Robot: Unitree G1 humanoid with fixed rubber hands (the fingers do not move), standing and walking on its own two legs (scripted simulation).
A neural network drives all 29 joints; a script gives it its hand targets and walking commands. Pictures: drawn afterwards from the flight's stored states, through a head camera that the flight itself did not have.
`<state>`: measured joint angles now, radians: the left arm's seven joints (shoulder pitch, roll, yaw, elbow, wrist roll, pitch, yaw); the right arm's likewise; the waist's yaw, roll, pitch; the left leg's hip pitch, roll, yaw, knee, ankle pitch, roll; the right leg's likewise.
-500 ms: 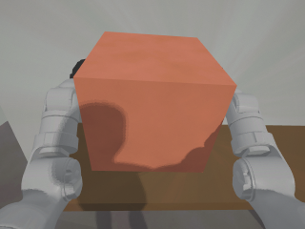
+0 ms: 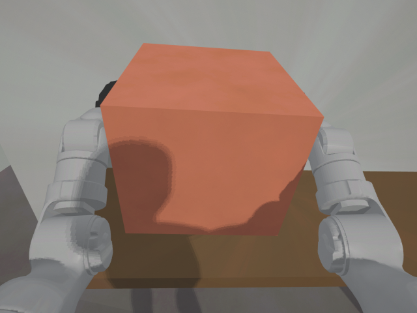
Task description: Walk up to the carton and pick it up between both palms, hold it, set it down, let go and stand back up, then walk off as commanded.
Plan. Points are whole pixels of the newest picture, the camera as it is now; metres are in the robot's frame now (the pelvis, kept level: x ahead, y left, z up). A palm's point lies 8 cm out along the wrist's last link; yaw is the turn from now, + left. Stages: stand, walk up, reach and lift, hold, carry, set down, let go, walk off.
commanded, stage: hold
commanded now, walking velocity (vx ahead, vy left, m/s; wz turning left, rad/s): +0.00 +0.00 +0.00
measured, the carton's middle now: (205, 132) +0.38 +0.02 +0.23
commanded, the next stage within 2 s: set down in 0.50 s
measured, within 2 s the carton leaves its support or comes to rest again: neither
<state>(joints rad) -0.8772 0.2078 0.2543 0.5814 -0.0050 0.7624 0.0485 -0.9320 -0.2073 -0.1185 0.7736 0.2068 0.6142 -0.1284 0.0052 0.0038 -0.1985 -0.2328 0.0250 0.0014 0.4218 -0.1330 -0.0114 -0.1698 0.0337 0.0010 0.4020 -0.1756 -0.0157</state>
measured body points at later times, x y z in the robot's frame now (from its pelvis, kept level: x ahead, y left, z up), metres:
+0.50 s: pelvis +0.00 +0.00 +0.00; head -0.10 +0.01 +0.44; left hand +0.37 +0.21 +0.26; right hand +0.39 -0.16 +0.26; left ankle +0.06 +0.12 -0.74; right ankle +0.03 -0.11 -0.74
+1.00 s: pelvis +0.01 +0.00 +0.00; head -0.07 +0.02 +0.44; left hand +0.40 +0.22 +0.24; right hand +0.42 -0.15 +0.24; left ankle +0.06 +0.12 -0.74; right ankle +0.03 -0.11 -0.74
